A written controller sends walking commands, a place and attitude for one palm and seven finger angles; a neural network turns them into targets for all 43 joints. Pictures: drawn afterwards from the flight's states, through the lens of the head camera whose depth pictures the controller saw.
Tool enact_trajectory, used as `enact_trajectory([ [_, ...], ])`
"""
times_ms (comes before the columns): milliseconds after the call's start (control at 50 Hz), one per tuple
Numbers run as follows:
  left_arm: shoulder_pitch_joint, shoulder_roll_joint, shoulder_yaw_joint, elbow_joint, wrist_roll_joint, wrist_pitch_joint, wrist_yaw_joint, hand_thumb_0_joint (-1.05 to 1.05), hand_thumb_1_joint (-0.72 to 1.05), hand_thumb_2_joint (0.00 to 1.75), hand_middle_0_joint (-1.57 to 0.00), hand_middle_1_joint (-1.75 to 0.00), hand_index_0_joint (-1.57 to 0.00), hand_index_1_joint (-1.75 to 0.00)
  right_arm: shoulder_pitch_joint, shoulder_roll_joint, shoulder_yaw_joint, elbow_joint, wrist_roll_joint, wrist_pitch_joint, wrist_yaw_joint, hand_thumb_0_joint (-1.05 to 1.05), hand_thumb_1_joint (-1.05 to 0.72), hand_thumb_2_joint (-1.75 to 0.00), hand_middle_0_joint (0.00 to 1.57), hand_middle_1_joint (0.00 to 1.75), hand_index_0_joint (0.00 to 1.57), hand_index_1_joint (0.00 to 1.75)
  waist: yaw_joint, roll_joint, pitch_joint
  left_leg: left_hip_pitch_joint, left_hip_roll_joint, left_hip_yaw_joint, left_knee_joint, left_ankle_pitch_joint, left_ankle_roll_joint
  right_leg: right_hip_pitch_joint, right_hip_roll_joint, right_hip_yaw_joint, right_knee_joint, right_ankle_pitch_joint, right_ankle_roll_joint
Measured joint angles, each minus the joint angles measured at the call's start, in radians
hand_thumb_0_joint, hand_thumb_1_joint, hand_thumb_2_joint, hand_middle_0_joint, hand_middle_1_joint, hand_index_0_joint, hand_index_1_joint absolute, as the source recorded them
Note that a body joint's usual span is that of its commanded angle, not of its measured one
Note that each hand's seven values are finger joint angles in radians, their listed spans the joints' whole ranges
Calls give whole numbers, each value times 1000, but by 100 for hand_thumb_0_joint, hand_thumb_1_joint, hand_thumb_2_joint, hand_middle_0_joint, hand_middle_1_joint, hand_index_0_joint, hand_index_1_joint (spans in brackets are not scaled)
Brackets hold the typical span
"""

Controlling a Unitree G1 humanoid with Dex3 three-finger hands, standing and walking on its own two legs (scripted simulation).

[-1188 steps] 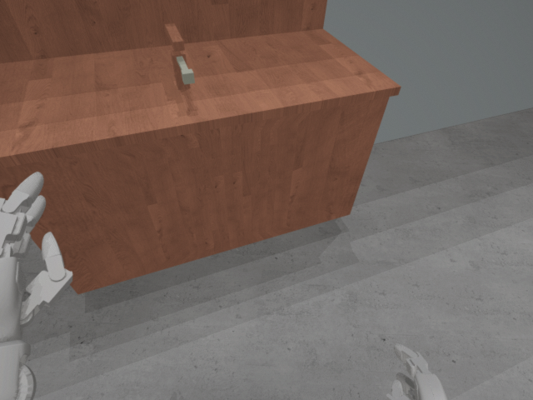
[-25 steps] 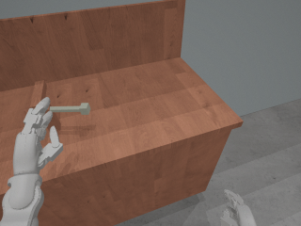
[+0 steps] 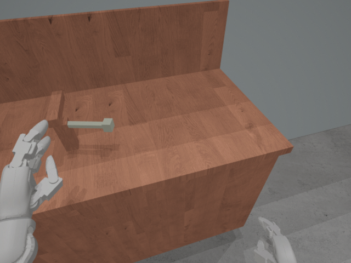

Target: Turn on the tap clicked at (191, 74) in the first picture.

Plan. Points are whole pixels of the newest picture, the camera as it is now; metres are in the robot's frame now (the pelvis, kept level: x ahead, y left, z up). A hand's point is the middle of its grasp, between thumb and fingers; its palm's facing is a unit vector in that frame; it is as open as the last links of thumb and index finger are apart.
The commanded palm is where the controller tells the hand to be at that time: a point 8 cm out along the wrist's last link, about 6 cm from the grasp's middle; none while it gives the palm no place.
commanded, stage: draw the hand back beside the body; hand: left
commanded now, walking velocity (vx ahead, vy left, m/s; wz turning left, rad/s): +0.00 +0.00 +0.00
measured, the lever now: (108, 125) +0.44 +0.26 +0.08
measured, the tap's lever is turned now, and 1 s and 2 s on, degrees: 71 71 71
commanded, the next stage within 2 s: step back with the hand held close in 0.06 s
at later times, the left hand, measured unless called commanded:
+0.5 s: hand (58, 191) +0.19 +0.24 +0.15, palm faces +0.31 -0.86 -0.41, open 7.4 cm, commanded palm +0.14 +0.29 +0.17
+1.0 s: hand (21, 220) +0.13 +0.27 +0.15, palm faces +0.41 -0.81 -0.42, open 7.4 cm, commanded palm +0.07 +0.31 +0.17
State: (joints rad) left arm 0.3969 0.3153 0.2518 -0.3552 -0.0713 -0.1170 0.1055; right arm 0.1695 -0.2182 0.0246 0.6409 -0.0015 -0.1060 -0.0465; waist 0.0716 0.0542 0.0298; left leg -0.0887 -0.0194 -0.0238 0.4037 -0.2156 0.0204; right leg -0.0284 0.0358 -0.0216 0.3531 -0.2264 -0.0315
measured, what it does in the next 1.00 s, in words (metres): shifts its weight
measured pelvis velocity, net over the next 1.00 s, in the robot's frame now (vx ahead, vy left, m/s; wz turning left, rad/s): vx -0.09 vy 0.02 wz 0.02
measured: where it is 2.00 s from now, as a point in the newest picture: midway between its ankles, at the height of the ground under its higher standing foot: outside the picture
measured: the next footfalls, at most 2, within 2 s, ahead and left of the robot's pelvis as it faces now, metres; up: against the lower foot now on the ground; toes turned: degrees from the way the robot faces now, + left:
right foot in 1.46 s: -0.15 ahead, -0.11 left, +0.00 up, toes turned +1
left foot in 1.68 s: -0.19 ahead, +0.13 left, +0.00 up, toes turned +1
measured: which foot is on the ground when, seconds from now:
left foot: down 0.00-1.00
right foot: down 0.00-1.00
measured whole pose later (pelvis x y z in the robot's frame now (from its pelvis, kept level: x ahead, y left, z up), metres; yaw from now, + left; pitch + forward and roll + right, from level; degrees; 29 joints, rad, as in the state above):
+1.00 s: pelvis -0.09 +0.02 -0.02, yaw +1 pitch +0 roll -2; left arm 0.47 0.36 0.35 -0.54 -0.02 -0.16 0.16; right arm 0.20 -0.20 0.02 0.56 0.01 -0.06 -0.06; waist 0.00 0.02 0.05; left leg -0.45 -0.03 -0.01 0.63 -0.25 0.05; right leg -0.37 0.03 0.00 0.56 -0.18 0.00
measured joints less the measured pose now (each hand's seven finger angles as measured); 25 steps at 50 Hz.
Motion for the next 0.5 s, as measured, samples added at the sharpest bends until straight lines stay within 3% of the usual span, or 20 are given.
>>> enact_trajectory([
  [220,0,9,6,-7,-3,0,-6,1,89,90,-21,-30,-21,-31,7,-1,1,-8,4,6,-2,2,-90,-90,20,30,20,30,-12,2,0,-11,5,-1,11,-3,-3,-9,5,-1,5,-1,-2],
  [320,2,28,68,-37,1,-43,-3,1,89,90,-21,-30,-21,-31,-13,-4,5,-41,3,46,-9,2,-90,-90,20,30,20,30,-35,-1,2,-92,15,-2,51,-5,-4,-80,15,-3,22,12,0],
  [500,99,38,44,-109,10,-30,2,1,89,90,-21,-30,-21,-31,-6,-18,-20,-85,11,85,-29,2,-90,-90,20,30,20,30,-59,-8,5,-183,2,19,73,19,10,-190,-1,14,79,22,16],
])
